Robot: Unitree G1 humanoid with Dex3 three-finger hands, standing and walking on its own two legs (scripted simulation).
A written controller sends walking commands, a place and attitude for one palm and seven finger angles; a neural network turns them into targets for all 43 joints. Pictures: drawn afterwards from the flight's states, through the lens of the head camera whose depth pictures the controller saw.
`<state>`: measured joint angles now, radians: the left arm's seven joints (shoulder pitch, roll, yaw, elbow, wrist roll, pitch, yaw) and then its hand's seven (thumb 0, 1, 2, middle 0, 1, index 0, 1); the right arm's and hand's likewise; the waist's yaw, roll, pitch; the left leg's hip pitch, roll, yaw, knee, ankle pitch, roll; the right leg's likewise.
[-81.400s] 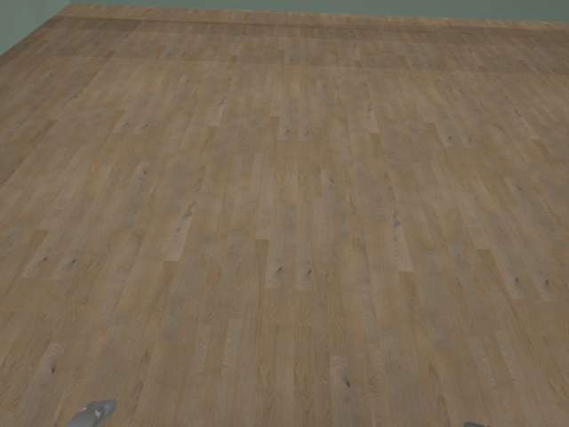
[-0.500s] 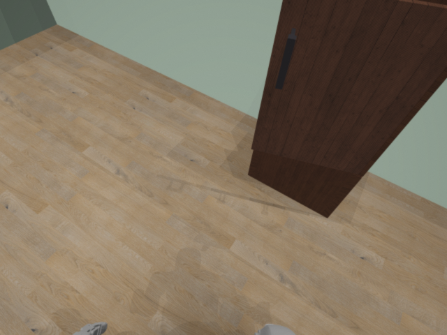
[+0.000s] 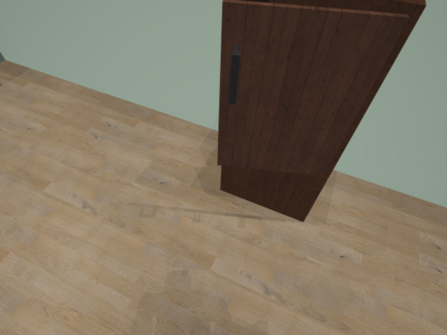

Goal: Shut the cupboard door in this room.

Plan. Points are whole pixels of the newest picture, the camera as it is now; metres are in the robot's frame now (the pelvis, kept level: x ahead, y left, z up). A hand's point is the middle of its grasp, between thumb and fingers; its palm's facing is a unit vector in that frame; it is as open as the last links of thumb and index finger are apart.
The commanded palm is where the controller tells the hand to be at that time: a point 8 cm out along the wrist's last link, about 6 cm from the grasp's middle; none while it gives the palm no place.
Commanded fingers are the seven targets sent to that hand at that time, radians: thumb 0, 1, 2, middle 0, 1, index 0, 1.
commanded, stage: take the last steps up to it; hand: left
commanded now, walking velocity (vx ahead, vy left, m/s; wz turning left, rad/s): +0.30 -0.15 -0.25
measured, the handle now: (234, 75) +0.73 +0.01 +0.06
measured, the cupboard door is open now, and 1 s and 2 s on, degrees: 18 18 18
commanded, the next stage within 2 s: come to a stop and stand still in 0.62 s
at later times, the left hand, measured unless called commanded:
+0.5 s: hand (185, 276) +0.27 +0.10 -0.18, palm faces -0.22 -0.95 -0.20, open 7.4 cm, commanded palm none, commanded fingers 0.00 0.90 0.90 -0.20 -0.30 -0.20 -0.30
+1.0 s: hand (213, 273) +0.28 +0.04 -0.18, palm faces -0.06 -0.98 -0.17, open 7.3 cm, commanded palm none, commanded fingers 0.00 0.90 0.90 -0.20 -0.30 -0.20 -0.30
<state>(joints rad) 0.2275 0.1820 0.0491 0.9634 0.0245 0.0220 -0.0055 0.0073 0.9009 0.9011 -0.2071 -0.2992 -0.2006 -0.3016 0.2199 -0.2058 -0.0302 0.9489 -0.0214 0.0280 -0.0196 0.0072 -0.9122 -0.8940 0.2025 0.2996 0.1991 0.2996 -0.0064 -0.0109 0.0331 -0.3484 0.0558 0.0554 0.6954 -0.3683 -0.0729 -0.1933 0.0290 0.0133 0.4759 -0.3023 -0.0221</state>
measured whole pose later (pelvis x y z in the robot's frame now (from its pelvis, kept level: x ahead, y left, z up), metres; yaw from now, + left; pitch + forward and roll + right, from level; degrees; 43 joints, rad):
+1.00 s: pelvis +0.25 -0.12 +0.00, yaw -8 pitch -1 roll -1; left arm 0.26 0.13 0.01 1.08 0.01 0.01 0.05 0.01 0.92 0.90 -0.20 -0.30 -0.20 -0.30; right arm 0.13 -0.14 0.00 0.98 -0.01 0.01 -0.04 0.00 -0.91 -0.89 0.20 0.30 0.20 0.30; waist 0.03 -0.01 0.06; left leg -0.30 0.02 0.08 0.54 -0.22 0.04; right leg -0.13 0.03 -0.12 0.49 -0.34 -0.05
